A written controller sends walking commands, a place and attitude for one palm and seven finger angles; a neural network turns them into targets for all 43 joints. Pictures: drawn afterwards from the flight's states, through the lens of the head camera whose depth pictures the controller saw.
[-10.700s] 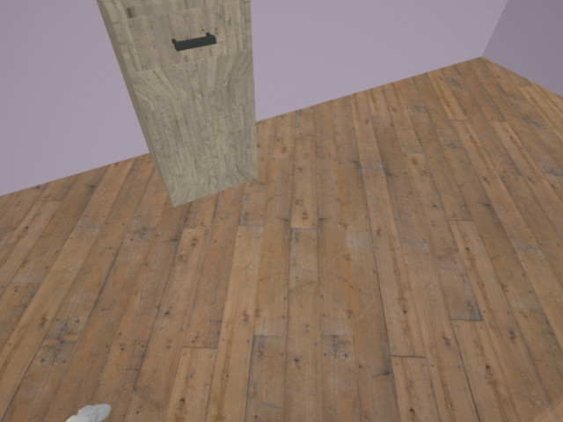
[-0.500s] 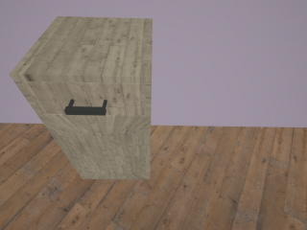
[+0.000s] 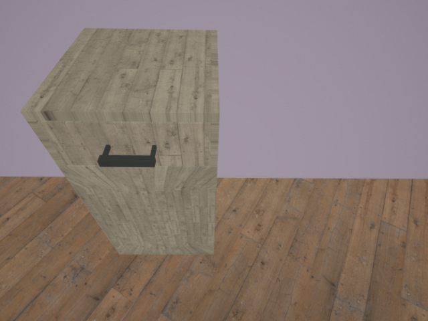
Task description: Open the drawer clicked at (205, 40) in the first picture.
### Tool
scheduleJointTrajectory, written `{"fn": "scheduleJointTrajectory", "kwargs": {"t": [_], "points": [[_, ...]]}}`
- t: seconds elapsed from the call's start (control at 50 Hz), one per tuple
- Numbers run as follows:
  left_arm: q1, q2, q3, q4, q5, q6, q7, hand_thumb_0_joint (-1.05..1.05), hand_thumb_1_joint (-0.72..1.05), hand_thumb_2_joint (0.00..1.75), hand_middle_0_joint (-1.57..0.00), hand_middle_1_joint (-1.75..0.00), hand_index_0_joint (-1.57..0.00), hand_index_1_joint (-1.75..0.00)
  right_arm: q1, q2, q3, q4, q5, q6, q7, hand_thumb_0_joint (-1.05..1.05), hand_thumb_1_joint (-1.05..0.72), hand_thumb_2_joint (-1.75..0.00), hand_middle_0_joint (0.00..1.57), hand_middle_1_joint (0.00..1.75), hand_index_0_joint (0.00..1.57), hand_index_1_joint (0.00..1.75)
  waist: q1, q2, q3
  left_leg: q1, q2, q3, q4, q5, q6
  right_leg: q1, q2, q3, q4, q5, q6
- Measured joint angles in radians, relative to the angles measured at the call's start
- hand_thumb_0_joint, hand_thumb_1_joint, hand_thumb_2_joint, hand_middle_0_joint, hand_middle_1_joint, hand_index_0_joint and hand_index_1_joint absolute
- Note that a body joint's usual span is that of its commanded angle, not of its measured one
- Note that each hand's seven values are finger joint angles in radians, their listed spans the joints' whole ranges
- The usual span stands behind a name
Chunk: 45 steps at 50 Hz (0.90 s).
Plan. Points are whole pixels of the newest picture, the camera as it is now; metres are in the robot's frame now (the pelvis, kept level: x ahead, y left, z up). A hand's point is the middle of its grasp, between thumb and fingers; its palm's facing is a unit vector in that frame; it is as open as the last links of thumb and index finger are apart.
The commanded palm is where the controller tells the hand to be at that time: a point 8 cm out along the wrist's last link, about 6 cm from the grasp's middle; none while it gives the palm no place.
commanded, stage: look again from close up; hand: left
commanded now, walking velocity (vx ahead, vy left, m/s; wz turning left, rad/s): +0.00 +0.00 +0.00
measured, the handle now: (129, 155) +0.49 +0.25 -0.02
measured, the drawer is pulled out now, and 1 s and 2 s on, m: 0.00 0.00 0.00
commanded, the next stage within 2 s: come to a stop and stand still in 0.64 s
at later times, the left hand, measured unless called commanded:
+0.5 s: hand out of the picture -0.01 +0.14 -0.18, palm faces +0.03 -0.99 -0.16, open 7.4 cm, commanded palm none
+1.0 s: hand out of the picture -0.02 +0.11 -0.17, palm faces +0.05 -0.99 -0.16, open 7.4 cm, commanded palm none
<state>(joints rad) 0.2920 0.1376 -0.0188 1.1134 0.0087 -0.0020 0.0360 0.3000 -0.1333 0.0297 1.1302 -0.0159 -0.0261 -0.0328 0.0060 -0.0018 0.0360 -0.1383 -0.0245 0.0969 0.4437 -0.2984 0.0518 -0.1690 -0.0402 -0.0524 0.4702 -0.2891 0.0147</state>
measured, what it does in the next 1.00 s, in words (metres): stands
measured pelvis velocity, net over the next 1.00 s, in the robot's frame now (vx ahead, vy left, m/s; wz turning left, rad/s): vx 0.01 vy -0.04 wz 0.00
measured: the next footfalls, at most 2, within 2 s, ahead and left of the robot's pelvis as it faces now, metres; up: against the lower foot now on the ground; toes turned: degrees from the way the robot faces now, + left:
none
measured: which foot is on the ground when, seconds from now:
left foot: down 0.00-1.00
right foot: down 0.00-1.00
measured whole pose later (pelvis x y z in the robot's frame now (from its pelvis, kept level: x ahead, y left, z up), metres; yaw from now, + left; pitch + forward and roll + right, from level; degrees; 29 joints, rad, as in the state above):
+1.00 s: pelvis +0.01 -0.04 +0.00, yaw +0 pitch +0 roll +1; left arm 0.33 0.11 -0.02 1.12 0.01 -0.02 0.04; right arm 0.30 -0.12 0.02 1.16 -0.01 -0.02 -0.04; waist 0.01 0.00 0.03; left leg -0.12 0.02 0.08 0.41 -0.28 -0.01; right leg -0.15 0.01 -0.07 0.45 -0.29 -0.04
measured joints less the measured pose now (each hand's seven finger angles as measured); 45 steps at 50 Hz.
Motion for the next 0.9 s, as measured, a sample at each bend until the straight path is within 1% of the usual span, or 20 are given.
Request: {"fn": "scheduleJointTrajectory", "kwargs": {"t": [0.16,0.32,0.64,0.9], "points": [[0.016,-0.016,-0.001,0.014,0.001,-0.001,0.001,0.01,0.91,0.9,-0.2,-0.3,-0.2,-0.3,-0.005,0.0,-0.003,0.009,0.001,-0.001,-0.004,0.0,-0.91,-0.9,0.2,0.3,0.2,0.3,0.003,-0.001,-0.001,0.012,0.001,0.001,-0.01,-0.001,-0.003,0.009,0.002,0.001,-0.005,-0.004,-0.002],[0.022,-0.019,0.001,0.018,0.002,-0.004,0.003,0.01,0.91,0.9,-0.2,-0.3,-0.2,-0.3,-0.004,0.003,-0.004,0.015,0.002,-0.002,-0.007,0.0,-0.91,-0.9,0.19,0.3,0.2,0.3,0.003,-0.001,-0.004,0.02,0.007,-0.001,-0.017,-0.001,-0.011,0.016,0.008,-0.001,-0.01,-0.006,-0.009],[0.023,-0.02,0.001,0.014,0.002,-0.01,0.004,0.01,0.91,0.9,-0.2,-0.3,-0.2,-0.3,0.003,0.016,-0.005,0.027,0.002,0.0,-0.006,0.0,-0.91,-0.9,0.19,0.3,0.2,0.3,0.0,0.001,-0.01,0.024,0.025,-0.01,-0.028,0.006,-0.032,0.021,0.027,-0.011,-0.02,-0.004,-0.03],[0.032,-0.026,0.001,0.011,0.001,-0.017,0.003,0.01,0.91,0.9,-0.2,-0.3,-0.2,-0.3,0.004,0.02,-0.007,0.028,0.003,0.005,-0.005,0.0,-0.91,-0.9,0.19,0.3,0.2,0.3,0.003,0.002,-0.01,0.017,0.041,-0.019,-0.031,0.013,-0.051,0.017,0.043,-0.021,-0.025,0.0,-0.05]]}}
